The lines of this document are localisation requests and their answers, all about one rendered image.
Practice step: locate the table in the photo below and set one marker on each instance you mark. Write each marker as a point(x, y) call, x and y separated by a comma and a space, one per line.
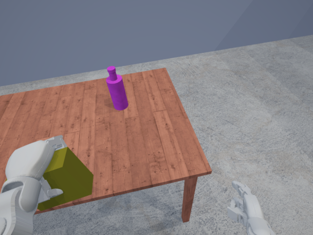
point(148, 144)

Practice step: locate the robot right forearm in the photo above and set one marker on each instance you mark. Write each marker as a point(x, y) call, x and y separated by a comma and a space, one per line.
point(258, 226)

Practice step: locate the robot left forearm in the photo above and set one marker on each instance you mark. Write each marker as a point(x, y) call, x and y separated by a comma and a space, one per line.
point(18, 204)

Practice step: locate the sponge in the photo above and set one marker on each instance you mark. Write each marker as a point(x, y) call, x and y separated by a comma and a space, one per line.
point(68, 173)

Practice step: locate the robot left hand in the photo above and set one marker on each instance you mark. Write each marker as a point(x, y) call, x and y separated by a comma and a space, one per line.
point(32, 160)

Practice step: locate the robot right hand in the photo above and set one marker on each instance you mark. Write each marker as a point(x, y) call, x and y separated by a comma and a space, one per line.
point(241, 211)

